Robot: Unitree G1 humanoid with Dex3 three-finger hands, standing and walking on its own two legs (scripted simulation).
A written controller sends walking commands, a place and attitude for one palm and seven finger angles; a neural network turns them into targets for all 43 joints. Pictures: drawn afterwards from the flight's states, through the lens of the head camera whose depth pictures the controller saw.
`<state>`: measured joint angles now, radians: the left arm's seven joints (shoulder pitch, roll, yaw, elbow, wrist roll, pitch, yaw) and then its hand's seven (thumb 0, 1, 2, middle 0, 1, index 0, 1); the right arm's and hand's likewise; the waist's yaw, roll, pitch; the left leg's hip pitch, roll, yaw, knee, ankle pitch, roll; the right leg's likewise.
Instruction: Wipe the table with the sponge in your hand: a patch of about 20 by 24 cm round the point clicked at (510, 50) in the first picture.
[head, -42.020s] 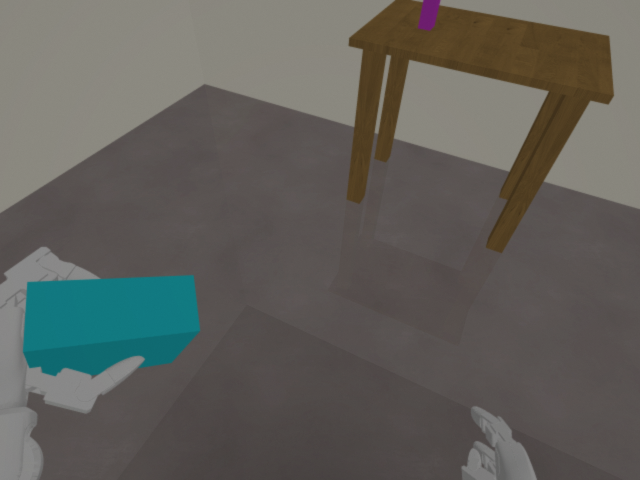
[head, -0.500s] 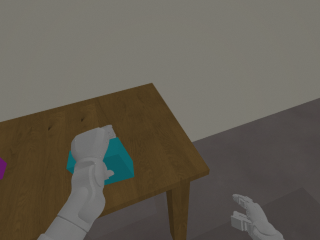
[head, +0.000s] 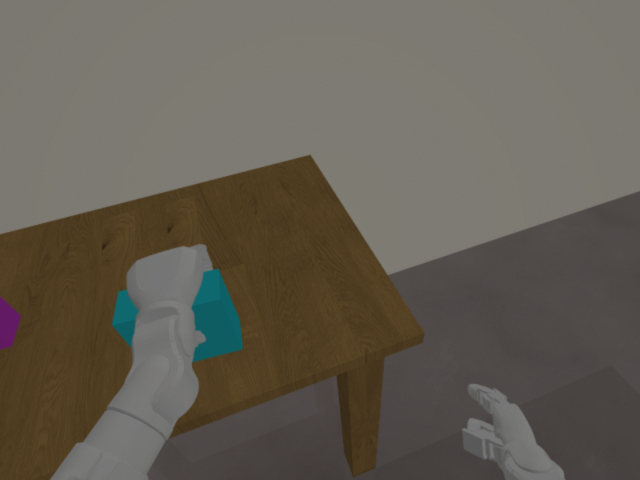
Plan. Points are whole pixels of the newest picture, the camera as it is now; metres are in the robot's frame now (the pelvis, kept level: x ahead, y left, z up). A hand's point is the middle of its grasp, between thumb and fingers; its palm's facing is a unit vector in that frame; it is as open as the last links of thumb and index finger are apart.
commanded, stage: wipe forward along the middle lane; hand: left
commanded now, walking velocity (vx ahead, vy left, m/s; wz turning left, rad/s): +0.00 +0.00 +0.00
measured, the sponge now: (189, 330) +0.30 +0.23 +0.02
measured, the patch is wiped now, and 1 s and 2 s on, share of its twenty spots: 1.00 1.00 1.00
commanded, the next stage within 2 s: slide back across to the first lane in 1.32 s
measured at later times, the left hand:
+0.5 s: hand (183, 276) +0.35 +0.24 +0.07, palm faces -0.02 -0.07 -1.00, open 9.7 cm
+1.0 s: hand (179, 247) +0.41 +0.27 +0.07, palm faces -0.06 -0.04 -1.00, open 9.7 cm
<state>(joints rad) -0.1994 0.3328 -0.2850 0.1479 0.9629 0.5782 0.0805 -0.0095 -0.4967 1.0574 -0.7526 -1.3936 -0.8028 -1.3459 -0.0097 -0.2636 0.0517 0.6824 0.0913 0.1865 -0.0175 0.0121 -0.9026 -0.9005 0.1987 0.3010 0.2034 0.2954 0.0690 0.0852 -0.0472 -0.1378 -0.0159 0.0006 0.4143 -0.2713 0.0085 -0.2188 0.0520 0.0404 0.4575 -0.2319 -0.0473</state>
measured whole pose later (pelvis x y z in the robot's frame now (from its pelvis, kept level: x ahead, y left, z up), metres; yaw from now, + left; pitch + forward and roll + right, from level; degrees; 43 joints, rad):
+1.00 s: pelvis +0.00 +0.00 +0.00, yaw +2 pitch +8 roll +0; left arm -0.68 0.42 -0.13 0.83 0.98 0.26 0.12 0.01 -0.53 1.07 -0.79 -1.36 -0.83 -1.34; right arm 0.17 -0.27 0.02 0.74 0.09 0.17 -0.06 0.01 -0.90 -0.90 0.20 0.30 0.20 0.30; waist 0.00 0.05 -0.10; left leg -0.34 -0.02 -0.03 0.48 -0.28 0.01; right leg -0.39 0.05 0.01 0.47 -0.22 -0.04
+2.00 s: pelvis +0.03 +0.03 +0.00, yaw +2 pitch +9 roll -1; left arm -0.64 0.56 -0.03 0.81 0.99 0.16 0.07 -0.01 -0.49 1.07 -0.75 -1.40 -0.78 -1.39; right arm 0.19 -0.29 0.00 0.72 0.09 0.18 -0.03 0.01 -0.90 -0.90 0.20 0.30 0.21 0.30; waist -0.01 0.05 -0.08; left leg -0.29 -0.03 -0.03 0.44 -0.30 0.04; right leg -0.32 0.03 0.01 0.39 -0.22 -0.01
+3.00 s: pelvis +0.02 +0.03 +0.00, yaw +2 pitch +5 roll -1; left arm -0.33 0.49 -0.06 0.41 0.95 0.28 0.08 -0.02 -0.46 1.06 -0.72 -1.42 -0.74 -1.43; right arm 0.12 -0.27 0.02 0.66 0.08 0.18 -0.02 0.01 -0.90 -0.90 0.20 0.30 0.20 0.30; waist 0.05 0.06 -0.07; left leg -0.24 -0.04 -0.04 0.45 -0.30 0.04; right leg -0.27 0.03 0.01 0.41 -0.23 -0.01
